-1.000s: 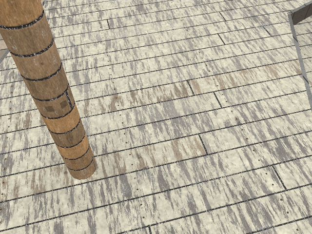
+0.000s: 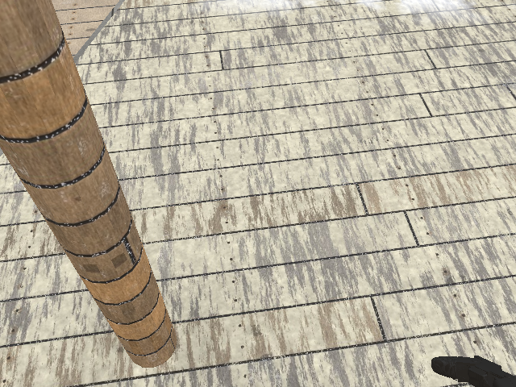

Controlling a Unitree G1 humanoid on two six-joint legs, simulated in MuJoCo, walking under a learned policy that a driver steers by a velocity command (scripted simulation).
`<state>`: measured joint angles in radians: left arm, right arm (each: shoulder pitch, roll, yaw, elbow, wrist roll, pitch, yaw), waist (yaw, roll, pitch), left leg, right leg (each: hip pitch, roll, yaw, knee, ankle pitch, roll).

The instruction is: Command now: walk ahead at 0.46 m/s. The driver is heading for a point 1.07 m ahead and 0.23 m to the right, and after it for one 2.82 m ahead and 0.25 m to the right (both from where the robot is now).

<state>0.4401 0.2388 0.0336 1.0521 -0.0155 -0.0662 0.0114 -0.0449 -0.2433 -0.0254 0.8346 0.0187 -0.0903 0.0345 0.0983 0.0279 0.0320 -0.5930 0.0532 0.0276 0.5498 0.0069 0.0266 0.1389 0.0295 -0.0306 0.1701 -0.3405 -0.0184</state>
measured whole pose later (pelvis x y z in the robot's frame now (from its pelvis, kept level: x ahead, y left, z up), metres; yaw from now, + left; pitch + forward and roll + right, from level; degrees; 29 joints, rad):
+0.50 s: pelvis +0.26 +0.01 +0.01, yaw -1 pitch +1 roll +2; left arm 0.06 0.25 0.05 0.87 -0.01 -0.06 0.00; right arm 0.36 -0.25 -0.05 1.01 0.01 -0.09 -0.01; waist -0.08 -0.04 0.01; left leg 0.00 -0.05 0.06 0.21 -0.24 0.02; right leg -0.67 -0.12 0.04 0.67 0.03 0.00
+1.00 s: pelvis +0.53 -0.05 +0.01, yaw -1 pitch +1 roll -2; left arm 0.37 0.22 0.06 0.98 0.00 -0.08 0.00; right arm 0.08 -0.25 -0.07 0.90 0.01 -0.07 0.00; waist 0.06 0.05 0.00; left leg -0.67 0.13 -0.03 0.68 0.02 0.01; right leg 0.00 0.06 -0.07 0.18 -0.20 -0.04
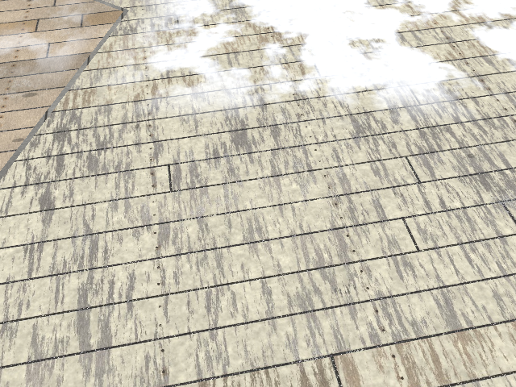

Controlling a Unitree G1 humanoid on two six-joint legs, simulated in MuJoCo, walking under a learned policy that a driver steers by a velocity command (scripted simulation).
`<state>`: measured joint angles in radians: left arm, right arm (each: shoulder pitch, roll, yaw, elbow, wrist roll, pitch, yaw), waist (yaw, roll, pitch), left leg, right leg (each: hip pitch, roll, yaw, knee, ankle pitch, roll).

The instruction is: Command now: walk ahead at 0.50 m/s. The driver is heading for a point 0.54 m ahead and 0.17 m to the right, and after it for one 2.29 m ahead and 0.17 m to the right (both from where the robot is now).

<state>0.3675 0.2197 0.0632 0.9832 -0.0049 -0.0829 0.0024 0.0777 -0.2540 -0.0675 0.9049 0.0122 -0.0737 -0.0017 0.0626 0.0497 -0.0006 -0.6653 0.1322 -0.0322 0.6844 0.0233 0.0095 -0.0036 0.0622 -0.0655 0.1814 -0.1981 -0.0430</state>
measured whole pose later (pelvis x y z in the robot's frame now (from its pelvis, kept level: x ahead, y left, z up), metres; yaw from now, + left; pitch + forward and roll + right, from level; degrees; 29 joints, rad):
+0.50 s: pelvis +0.28 +0.06 +0.00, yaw -10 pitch -1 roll +2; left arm 0.16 0.26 0.10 0.87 -0.03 -0.03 0.00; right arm 0.30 -0.22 -0.07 0.99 -0.02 -0.10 -0.01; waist -0.04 -0.04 0.02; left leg -0.04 -0.02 0.20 0.24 -0.19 0.05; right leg -0.70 -0.12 0.06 0.93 -0.02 -0.04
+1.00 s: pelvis +0.54 -0.06 +0.00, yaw -26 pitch +1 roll +0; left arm 0.30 0.26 0.09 0.81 -0.01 -0.07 -0.01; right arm 0.05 -0.29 -0.07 0.80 -0.01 -0.10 -0.01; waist 0.03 0.03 0.05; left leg -0.63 0.11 -0.08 0.90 -0.20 -0.04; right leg -0.20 0.11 0.06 0.35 -0.17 -0.10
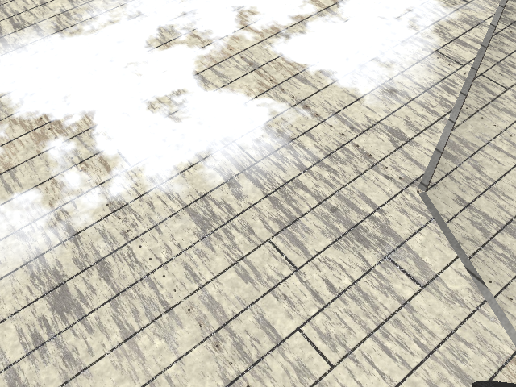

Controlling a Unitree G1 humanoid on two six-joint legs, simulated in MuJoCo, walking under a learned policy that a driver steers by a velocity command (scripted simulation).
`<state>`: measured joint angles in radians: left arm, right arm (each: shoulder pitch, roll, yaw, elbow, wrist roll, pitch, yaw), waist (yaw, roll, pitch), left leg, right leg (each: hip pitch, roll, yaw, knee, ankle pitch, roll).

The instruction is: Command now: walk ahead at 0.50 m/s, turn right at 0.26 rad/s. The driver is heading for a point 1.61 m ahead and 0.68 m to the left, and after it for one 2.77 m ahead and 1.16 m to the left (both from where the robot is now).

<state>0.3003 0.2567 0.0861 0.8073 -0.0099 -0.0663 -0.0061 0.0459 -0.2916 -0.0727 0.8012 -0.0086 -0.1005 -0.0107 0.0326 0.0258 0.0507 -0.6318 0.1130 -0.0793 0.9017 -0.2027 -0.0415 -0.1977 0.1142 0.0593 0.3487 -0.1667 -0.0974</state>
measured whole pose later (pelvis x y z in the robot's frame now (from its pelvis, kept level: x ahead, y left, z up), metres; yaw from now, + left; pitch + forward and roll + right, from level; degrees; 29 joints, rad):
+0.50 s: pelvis +0.29 +0.09 +0.00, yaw +11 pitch +2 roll +0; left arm 0.17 0.29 0.05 0.75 0.01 -0.10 0.01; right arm 0.28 -0.28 -0.05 0.82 0.01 -0.07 0.02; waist -0.03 -0.02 0.03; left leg -0.23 -0.12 -0.06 0.36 -0.15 0.09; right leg -0.59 -0.07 0.07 0.99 -0.30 0.02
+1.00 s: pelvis +0.57 +0.11 +0.00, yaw +29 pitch +2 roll -2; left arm 0.28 0.27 0.06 0.78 0.01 -0.10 0.00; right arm 0.24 -0.33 -0.07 0.68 0.02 -0.02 0.00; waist 0.03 0.06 0.02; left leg -0.64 0.08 -0.05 1.09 -0.29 -0.01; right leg -0.17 0.03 -0.09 0.34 -0.20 -0.02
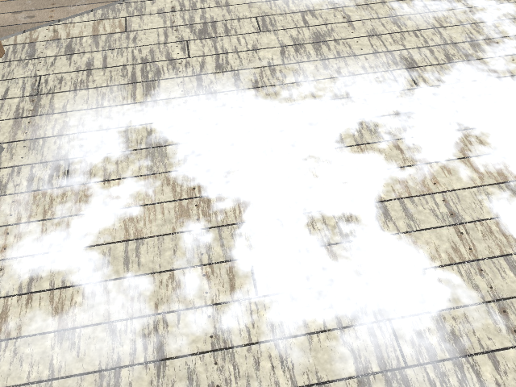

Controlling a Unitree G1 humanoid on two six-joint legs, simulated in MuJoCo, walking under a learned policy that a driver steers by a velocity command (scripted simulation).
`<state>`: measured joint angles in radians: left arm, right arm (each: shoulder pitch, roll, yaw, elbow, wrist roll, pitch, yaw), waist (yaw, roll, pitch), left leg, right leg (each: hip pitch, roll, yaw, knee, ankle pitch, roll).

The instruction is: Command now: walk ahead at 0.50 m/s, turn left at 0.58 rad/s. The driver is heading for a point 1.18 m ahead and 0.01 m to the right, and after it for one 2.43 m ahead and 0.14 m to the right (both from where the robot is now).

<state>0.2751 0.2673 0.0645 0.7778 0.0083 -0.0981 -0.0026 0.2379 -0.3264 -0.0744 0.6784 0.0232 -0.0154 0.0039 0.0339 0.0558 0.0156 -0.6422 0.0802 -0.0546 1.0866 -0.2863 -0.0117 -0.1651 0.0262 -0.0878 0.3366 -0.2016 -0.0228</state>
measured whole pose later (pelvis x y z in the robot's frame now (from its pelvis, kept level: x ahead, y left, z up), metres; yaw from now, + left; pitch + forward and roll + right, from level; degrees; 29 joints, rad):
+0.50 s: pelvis +0.27 +0.08 +0.00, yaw +8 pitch +2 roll +1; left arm 0.18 0.31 0.05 0.79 -0.01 -0.07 -0.01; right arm 0.31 -0.27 -0.06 0.73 0.00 -0.06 0.03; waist -0.03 -0.04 0.02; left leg -0.20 -0.06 0.03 0.34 -0.17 0.06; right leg -0.63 -0.13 0.02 1.03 -0.24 0.03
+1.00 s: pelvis +0.55 +0.04 +0.00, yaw +7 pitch +2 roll -1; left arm 0.30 0.27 0.04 0.84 0.00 -0.09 -0.03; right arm 0.22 -0.30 -0.06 0.75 0.01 -0.06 0.00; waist 0.04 0.04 0.02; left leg -0.59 0.10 -0.04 1.04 -0.27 0.01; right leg -0.21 0.05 -0.05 0.35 -0.17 -0.06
